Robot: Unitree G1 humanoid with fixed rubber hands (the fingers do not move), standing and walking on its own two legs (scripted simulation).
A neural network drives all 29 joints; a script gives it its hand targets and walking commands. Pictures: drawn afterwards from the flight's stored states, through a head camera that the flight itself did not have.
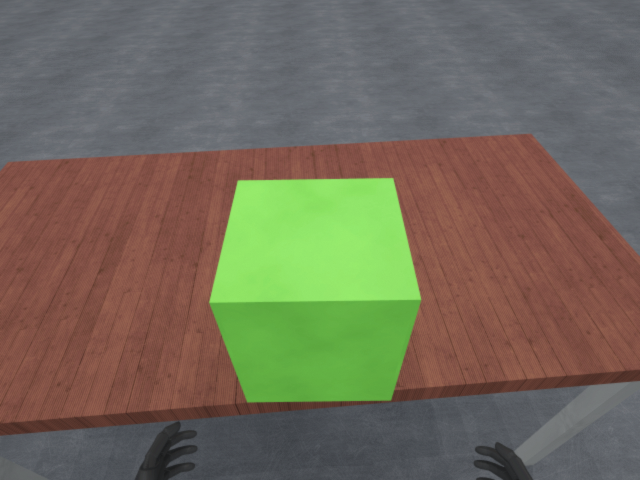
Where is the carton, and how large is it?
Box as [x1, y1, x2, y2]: [209, 178, 420, 401]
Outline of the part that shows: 392,178 238,180 209,302 247,401 390,400 420,302 420,296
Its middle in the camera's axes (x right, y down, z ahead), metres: +0.00 +0.07 +0.54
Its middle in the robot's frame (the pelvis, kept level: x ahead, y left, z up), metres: +0.37 +0.03 +0.04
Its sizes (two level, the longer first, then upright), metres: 0.210 0.200 0.250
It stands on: a table, 0.69 m high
